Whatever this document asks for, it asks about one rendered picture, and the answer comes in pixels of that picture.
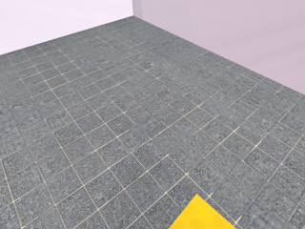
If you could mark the carton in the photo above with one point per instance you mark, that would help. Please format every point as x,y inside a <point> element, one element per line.
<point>200,215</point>

